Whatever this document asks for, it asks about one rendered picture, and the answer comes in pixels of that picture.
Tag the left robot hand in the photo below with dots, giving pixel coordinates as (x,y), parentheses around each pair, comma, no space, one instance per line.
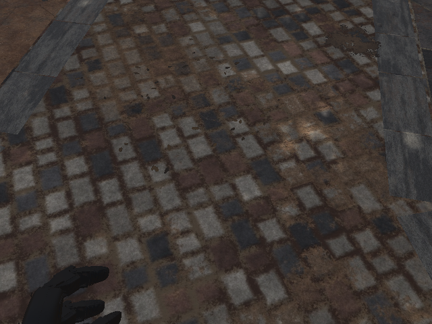
(47,307)

